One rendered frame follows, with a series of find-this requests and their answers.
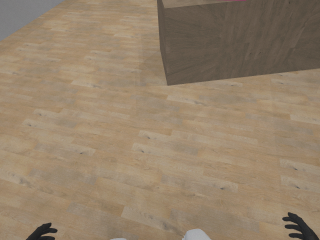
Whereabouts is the robot right hand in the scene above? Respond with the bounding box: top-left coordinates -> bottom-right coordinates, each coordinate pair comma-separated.
282,212 -> 320,240

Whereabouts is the robot right thigh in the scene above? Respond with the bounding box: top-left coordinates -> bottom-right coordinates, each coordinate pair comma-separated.
182,229 -> 211,240

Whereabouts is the robot left hand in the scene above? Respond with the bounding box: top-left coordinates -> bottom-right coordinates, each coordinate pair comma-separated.
26,222 -> 58,240

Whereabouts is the pedestal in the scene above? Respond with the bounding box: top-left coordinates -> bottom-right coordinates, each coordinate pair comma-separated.
157,0 -> 320,86

